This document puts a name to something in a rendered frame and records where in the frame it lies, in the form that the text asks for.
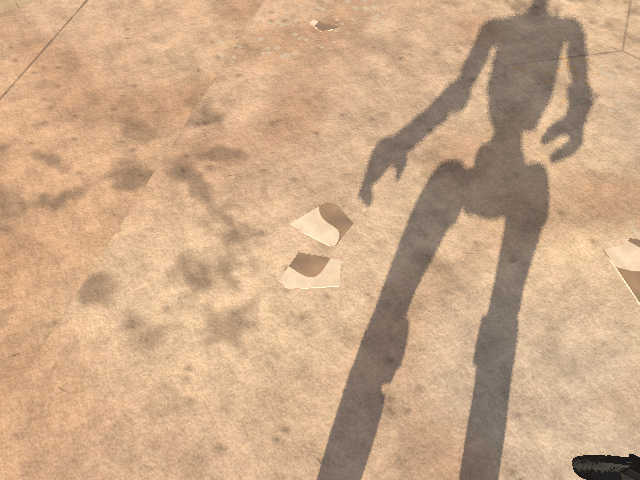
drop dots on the right robot hand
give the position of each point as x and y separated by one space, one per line
601 467

